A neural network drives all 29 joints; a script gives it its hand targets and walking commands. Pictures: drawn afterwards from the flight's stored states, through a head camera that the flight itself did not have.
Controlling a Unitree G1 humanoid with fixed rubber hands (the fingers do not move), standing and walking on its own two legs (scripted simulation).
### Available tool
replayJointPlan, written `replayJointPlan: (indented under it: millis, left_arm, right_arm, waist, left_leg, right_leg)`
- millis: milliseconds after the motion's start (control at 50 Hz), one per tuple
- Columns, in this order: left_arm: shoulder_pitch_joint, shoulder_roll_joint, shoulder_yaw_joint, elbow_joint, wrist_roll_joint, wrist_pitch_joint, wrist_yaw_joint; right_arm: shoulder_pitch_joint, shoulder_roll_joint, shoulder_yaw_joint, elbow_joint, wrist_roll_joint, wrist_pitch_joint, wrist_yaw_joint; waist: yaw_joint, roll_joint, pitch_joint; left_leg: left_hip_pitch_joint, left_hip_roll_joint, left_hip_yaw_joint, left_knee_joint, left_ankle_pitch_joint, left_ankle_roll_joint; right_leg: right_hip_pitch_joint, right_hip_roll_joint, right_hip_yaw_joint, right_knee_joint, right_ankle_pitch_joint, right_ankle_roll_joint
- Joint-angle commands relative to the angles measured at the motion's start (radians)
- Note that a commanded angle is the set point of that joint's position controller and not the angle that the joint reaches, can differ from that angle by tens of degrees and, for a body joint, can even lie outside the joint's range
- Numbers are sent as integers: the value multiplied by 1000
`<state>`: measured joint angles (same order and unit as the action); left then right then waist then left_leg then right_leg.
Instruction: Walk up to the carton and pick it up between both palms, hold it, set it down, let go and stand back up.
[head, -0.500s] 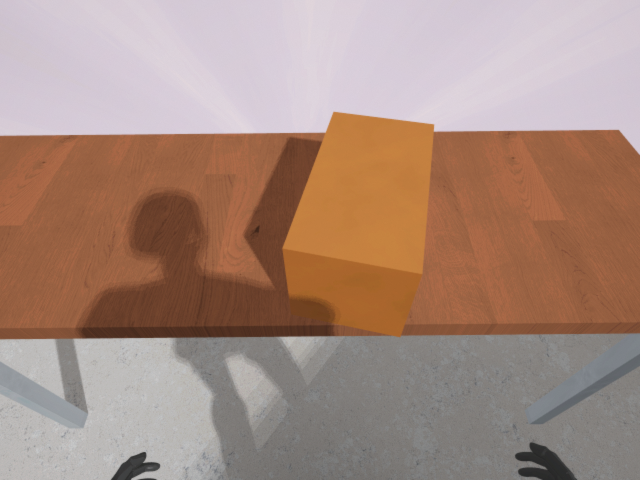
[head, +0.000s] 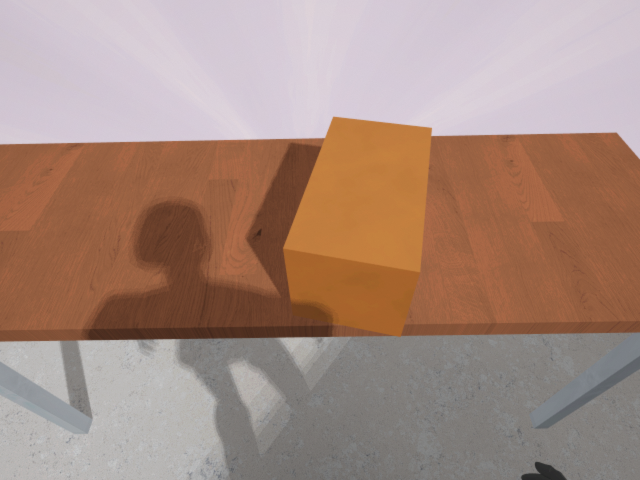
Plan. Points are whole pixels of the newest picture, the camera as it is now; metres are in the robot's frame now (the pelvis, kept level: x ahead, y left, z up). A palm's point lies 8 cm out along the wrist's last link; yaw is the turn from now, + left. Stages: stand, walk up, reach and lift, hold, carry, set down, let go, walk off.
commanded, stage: stand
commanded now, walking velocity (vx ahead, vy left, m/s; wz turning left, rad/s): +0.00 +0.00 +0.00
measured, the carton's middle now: (364, 218) +0.49 -0.03 +0.02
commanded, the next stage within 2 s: none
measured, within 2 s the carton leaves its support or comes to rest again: neither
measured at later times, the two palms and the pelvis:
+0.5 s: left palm out of the picture +0.04 +0.30 -0.11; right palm out of the picture +0.09 -0.28 -0.11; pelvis -0.01 +0.00 +0.00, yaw +0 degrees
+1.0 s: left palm out of the picture +0.02 +0.30 -0.11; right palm out of the picture +0.07 -0.29 -0.11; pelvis -0.02 +0.00 +0.00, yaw +0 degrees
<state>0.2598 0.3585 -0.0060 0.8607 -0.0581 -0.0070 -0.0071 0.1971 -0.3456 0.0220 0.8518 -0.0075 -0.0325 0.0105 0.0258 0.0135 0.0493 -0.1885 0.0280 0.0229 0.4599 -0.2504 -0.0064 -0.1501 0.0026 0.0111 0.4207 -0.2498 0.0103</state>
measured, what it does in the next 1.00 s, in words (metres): stands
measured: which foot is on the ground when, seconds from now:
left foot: down 0.00-1.00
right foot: down 0.00-1.00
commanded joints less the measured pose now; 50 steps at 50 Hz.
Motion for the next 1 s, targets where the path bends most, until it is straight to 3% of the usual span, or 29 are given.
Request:
replayJointPlan:
  millis: [0,80,100,200,280,300,320,340,360,380,400,420,440,460,500,540,580,680,700,720,740,760,780,800,840,860,880,920,980]
  left_arm:
    - [-104,193,40,-19,88,-38,9]
    - [-84,216,66,-19,82,-33,15]
    - [-68,204,49,-5,86,-29,15]
    - [-49,232,62,4,86,-34,14]
    - [-80,238,60,23,83,-33,18]
    - [-36,210,45,23,76,-34,17]
    - [-35,194,44,39,76,-34,16]
    - [-60,234,52,40,85,-37,21]
    - [-82,210,55,20,76,-36,14]
    - [-55,211,47,17,75,-42,13]
    - [-52,206,45,26,74,-46,13]
    - [-98,220,50,38,76,-35,14]
    - [-66,192,48,30,84,-33,21]
    - [-79,216,57,35,84,-33,17]
    - [-61,224,54,53,79,-29,17]
    - [-43,204,50,58,77,-32,10]
    - [-69,204,44,49,69,-40,11]
    - [-52,232,50,67,77,-35,13]
    - [-86,212,44,67,91,-39,5]
    - [-90,173,35,55,82,-33,3]
    - [-71,200,41,65,82,-37,6]
    - [-98,193,35,64,74,-34,9]
    - [-65,190,42,81,79,-30,15]
    - [-60,210,46,79,70,-37,10]
    - [-62,192,49,70,72,-32,7]
    - [-87,217,44,81,74,-37,9]
    - [-86,194,42,75,84,-42,13]
    - [-75,189,37,89,72,-36,2]
    - [-74,222,46,80,78,-38,13]
  right_arm:
    - [-62,-215,-64,-28,-18,-11,-17]
    - [-71,-245,-69,3,-21,-8,-12]
    - [-48,-226,-64,-10,-4,-10,-8]
    - [1,-188,-53,11,-2,-5,-12]
    - [-66,-216,-57,27,-10,2,-8]
    - [-65,-205,-53,15,-5,1,-7]
    - [-34,-229,-62,23,-8,-8,-13]
    - [-20,-206,-60,23,4,-11,-14]
    - [-55,-210,-54,36,2,-11,-18]
    - [-24,-210,-55,31,1,-10,-17]
    - [-28,-230,-54,35,-8,-9,-22]
    - [-39,-227,-57,31,-8,-11,-15]
    - [-65,-227,-74,33,-14,-4,-12]
    - [-49,-201,-58,27,-8,0,-11]
    - [-37,-210,-53,41,-3,-4,-12]
    - [-13,-233,-60,59,-15,-6,-10]
    - [-22,-213,-52,59,-11,-5,-14]
    - [-26,-205,-53,60,-16,-5,-6]
    - [-45,-207,-53,53,-9,-8,-13]
    - [-61,-215,-59,65,-19,-6,-14]
    - [-36,-213,-54,67,-8,-4,-11]
    - [-85,-234,-63,62,-5,-4,-9]
    - [-49,-216,-63,69,-8,-5,-11]
    - [-38,-211,-57,61,-1,-9,-16]
    - [-52,-227,-56,60,-11,-13,-18]
    - [-79,-197,-51,58,-11,-10,-16]
    - [-76,-198,-56,54,2,-5,-12]
    - [-61,-218,-56,71,1,-6,-14]
    - [-45,-193,-43,71,-4,-2,-10]
  waist:
    - [-22,20,-93]
    - [5,32,-97]
    - [-23,-4,-108]
    - [-31,-40,-141]
    - [-12,54,-141]
    - [-5,52,-118]
    - [-18,-25,-73]
    - [-43,-30,-98]
    - [-2,-20,-106]
    - [-23,-8,-111]
    - [-9,45,-137]
    - [-38,-13,-120]
    - [-12,8,-61]
    - [-31,31,-88]
    - [-30,-20,-83]
    - [-13,25,-43]
    - [-18,-11,-37]
    - [-32,26,-38]
    - [-48,-36,-8]
    - [-19,47,-53]
    - [-40,49,-51]
    - [-17,-12,-8]
    - [-29,14,-56]
    - [-35,-30,-41]
    - [-13,25,-35]
    - [-16,-36,-54]
    - [-7,28,-69]
    - [-27,37,-58]
    - [-15,-26,-49]
  left_leg:
    - [48,94,-121,-110,184,62]
    - [45,88,-111,-106,198,53]
    - [30,89,-138,-99,214,53]
    - [87,90,-118,-108,248,47]
    - [93,86,-92,-108,250,49]
    - [84,85,-95,-101,248,48]
    - [35,80,-125,-108,232,50]
    - [94,102,-123,-126,257,50]
    - [85,99,-104,-103,301,48]
    - [114,87,-106,-82,303,42]
    - [114,98,-109,-89,292,50]
    - [101,105,-109,-104,248,46]
    - [63,86,-116,-115,213,50]
    - [70,86,-91,-120,165,43]
    - [68,99,-123,-138,130,54]
    - [36,101,-127,-140,141,58]
    - [60,108,-114,-109,213,60]
    - [18,90,-129,-143,-15,57]
    - [31,98,-146,-170,9,54]
    - [54,86,-116,-148,56,55]
    - [58,85,-105,-148,84,36]
    - [15,82,-122,-158,120,52]
    - [74,99,-120,-137,167,58]
    - [67,101,-126,-142,171,59]
    - [33,94,-114,-141,149,57]
    - [60,103,-136,-144,137,60]
    - [48,84,-112,-147,166,46]
    - [68,89,-109,-136,168,46]
    - [71,97,-102,-143,134,51]
  right_leg:
    - [8,-111,95,-69,187,-45]
    - [18,-113,79,-51,208,-42]
    - [47,-112,75,-50,245,-47]
    - [70,-108,83,-53,276,-40]
    - [43,-117,93,-50,249,-49]
    - [28,-111,81,-69,236,-34]
    - [30,-109,81,-81,250,-46]
    - [28,-115,86,-57,277,-54]
    - [21,-108,87,-62,270,-45]
    - [22,-107,87,-59,284,-43]
    - [41,-122,109,-65,298,-57]
    - [26,-129,111,-79,272,-50]
    - [13,-115,81,-76,219,-48]
    - [1,-108,108,-84,217,-49]
    - [-12,-105,90,-81,146,-45]
    - [11,-111,94,-76,142,-43]
    - [-28,-116,107,-89,164,-52]
    - [-20,-103,111,-116,62,-48]
    - [-45,-103,94,-102,83,-52]
    - [-6,-110,108,-106,135,-48]
    - [-16,-104,104,-95,144,-49]
    - [-24,-103,97,-89,166,-50]
    - [-14,-107,102,-104,186,-45]
    - [-14,-111,107,-108,186,-43]
    - [-4,-114,95,-80,164,-43]
    - [-7,-110,106,-98,124,-54]
    - [28,-113,90,-81,172,-59]
    - [8,-111,107,-97,178,-49]
    - [-18,-120,120,-92,158,-49]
